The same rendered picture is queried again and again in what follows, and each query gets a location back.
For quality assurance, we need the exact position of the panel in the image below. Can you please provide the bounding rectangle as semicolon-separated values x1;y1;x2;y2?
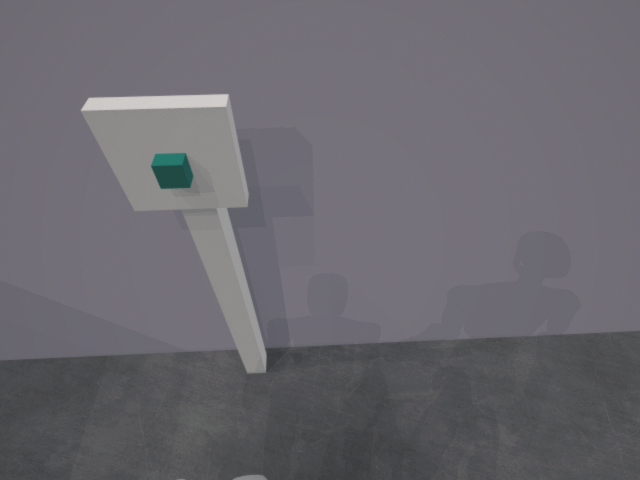
81;94;267;374

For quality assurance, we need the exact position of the button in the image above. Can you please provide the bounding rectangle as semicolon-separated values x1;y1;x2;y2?
151;153;193;189

